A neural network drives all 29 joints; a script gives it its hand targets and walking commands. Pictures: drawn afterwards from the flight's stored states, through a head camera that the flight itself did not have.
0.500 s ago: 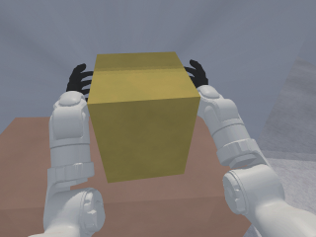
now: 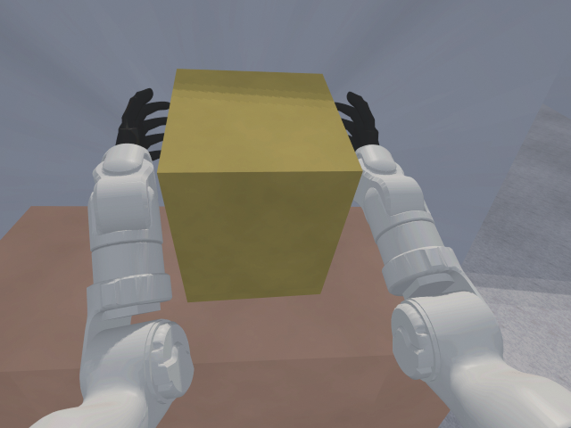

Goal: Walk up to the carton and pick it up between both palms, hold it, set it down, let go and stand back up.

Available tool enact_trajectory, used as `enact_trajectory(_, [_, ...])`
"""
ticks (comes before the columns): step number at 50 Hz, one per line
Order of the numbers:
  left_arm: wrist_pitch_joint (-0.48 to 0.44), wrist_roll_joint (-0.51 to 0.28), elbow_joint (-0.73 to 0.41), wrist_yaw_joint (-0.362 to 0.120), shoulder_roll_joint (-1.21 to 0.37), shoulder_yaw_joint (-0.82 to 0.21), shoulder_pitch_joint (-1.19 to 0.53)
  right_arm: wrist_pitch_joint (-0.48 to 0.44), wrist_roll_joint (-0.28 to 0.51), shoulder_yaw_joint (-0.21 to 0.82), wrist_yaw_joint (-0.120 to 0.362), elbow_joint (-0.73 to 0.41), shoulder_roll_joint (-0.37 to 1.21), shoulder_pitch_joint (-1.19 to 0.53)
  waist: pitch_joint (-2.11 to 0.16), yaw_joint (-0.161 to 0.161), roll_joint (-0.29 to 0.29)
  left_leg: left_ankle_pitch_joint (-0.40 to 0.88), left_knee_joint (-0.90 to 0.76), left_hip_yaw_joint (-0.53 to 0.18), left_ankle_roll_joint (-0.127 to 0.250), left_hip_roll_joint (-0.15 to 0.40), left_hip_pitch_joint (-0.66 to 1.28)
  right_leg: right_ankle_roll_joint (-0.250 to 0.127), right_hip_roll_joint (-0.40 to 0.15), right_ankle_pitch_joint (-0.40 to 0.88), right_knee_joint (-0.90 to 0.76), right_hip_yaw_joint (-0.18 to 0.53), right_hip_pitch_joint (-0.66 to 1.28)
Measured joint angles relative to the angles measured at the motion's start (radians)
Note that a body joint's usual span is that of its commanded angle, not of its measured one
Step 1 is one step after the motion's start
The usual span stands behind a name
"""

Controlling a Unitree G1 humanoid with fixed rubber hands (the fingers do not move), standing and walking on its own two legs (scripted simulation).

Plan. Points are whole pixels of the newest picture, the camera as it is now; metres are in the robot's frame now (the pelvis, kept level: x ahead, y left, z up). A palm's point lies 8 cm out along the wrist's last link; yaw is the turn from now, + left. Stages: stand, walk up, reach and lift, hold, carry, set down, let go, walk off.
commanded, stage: set down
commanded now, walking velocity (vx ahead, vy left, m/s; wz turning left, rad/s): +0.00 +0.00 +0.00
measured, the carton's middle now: (254, 189) +0.39 +0.02 +0.21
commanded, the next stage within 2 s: none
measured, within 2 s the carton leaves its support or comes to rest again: neither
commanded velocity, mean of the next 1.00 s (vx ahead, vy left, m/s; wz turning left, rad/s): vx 0.00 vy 0.00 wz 0.00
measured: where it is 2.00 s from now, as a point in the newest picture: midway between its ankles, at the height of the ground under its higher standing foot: outside the picture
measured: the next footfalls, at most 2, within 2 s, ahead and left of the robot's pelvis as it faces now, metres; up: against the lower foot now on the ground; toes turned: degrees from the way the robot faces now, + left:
none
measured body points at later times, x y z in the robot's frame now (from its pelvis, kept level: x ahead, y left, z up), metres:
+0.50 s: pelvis +0.01 +0.00 +0.00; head -0.03 +0.04 +0.45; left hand +0.41 +0.16 +0.22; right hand +0.41 -0.13 +0.20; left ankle +0.06 +0.09 -0.75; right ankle -0.02 -0.09 -0.75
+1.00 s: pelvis +0.01 +0.00 +0.00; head -0.01 +0.04 +0.45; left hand +0.43 +0.17 +0.18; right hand +0.42 -0.13 +0.17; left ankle +0.06 +0.09 -0.75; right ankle -0.02 -0.09 -0.75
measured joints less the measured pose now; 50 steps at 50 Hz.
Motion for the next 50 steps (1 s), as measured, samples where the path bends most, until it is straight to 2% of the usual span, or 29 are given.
enact_trajectory(4, [-0.064,0.043,0.043,-0.041,-0.002,0.032,-0.021,-0.094,-0.089,-0.076,0.024,0.045,0.044,0.012,0.032,0.008,-0.017,0.001,-0.016,-0.002,0.001,-0.008,0.04,-0.003,-0.007,-0.01,0.001,-0.002,0.034])
enact_trajectory(7, [-0.09,0.06,0.047,-0.053,-0.007,0.028,-0.007,-0.152,-0.12,-0.095,0.03,0.056,0.066,0.052,0.061,0.015,-0.027,-0.004,-0.016,-0.008,0.0,-0.012,0.058,-0.004,-0.009,-0.015,-0.003,-0.008,0.055])
enact_trajectory(11, [-0.111,0.055,0.01,-0.051,-0.018,-0.007,0.048,-0.211,-0.117,-0.073,0.028,0.03,0.077,0.127,0.105,0.017,-0.039,-0.011,-0.002,-0.021,-0.003,-0.012,0.057,-0.007,-0.008,-0.013,-0.015,-0.022,0.071])
enact_trajectory(16, [-0.145,0.01,-0.051,-0.017,-0.026,-0.067,0.129,-0.258,-0.083,-0.022,0.019,-0.038,0.068,0.207,0.133,0.009,-0.046,-0.021,0.026,-0.033,-0.006,-0.009,0.028,-0.007,-0.004,-0.009,-0.02,-0.034,0.06])
enact_trajectory(23, [-0.164,-0.009,-0.025,0.019,-0.029,-0.091,0.126,-0.268,-0.082,-0.019,0.02,-0.042,0.05,0.213,0.12,0.007,-0.043,-0.025,0.034,-0.024,-0.003,-0.006,0.006,-0.005,-0.003,-0.012,-0.006,-0.025,0.032])
enact_trajectory(30, [-0.164,0.016,0.051,0.005,-0.034,-0.047,0.072,-0.256,-0.118,-0.066,0.03,0.012,0.055,0.172,0.106,0.024,-0.034,-0.019,0.016,-0.009,0.002,-0.007,0.017,-0.001,-0.007,-0.013,-0.001,-0.011,0.029])
enact_trajectory(38, [-0.207,0.02,0.123,-0.01,-0.03,-0.021,0.065,-0.279,-0.182,-0.14,0.041,0.05,0.089,0.17,0.111,0.038,-0.034,-0.015,0.007,-0.011,0.002,-0.012,0.018,0.0,-0.01,-0.012,-0.007,-0.014,0.03])
enact_trajectory(50, [-0.295,-0.008,0.211,0.016,-0.027,-0.04,0.088,-0.338,-0.22,-0.186,0.049,0.082,0.1,0.196,0.105,0.046,-0.034,-0.021,0.013,-0.009,-0.002,-0.008,-0.006,-0.002,-0.007,-0.007,-0.019,-0.011,0.013])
